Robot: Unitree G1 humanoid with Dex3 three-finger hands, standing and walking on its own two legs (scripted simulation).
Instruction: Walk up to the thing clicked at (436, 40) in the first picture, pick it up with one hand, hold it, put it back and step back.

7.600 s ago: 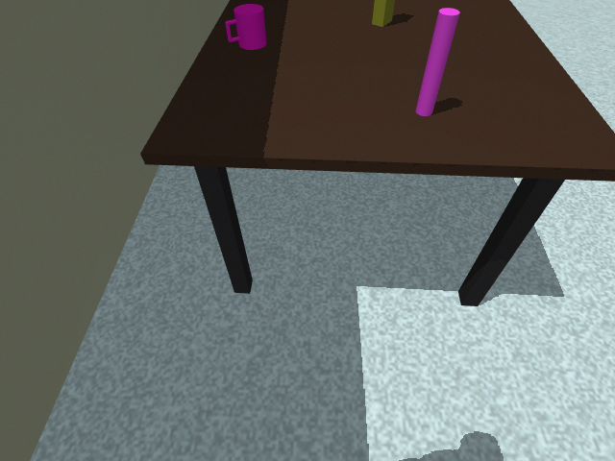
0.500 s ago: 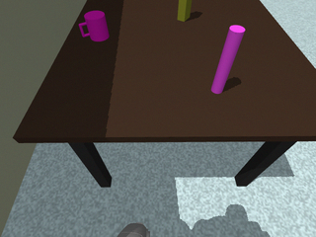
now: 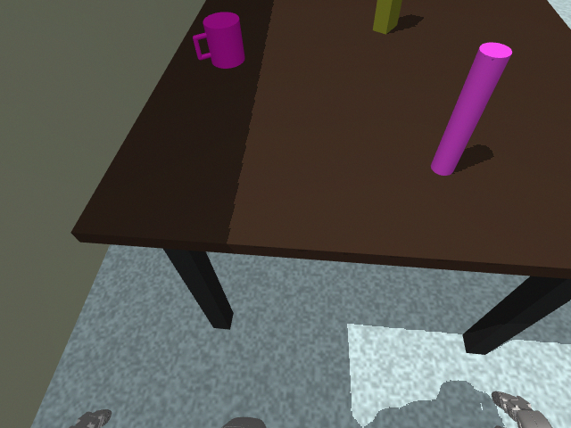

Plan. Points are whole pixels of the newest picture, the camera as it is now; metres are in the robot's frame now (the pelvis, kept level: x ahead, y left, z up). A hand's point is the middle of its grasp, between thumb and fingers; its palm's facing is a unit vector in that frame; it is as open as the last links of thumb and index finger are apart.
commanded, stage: walk up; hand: right
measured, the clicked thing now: (464, 118) +0.56 -0.23 +0.10
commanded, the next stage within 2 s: stand in 1.16 s
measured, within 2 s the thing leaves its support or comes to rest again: neither
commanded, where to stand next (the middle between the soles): +0.06 +0.00 m, yaw -3 degrees
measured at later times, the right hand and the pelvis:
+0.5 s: hand out of the picture +0.09 -0.25 -0.13, palm faces -0.01 +0.95 -0.32, open 7.4 cm; pelvis -0.01 +0.00 +0.03, yaw -1 degrees
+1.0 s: hand out of the picture +0.06 -0.26 -0.13, palm faces +0.02 +0.95 -0.32, open 7.4 cm; pelvis -0.01 +0.00 +0.03, yaw -2 degrees
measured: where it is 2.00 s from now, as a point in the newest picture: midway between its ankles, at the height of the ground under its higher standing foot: outside the picture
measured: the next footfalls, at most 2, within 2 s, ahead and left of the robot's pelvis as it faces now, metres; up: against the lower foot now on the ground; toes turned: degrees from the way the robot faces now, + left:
none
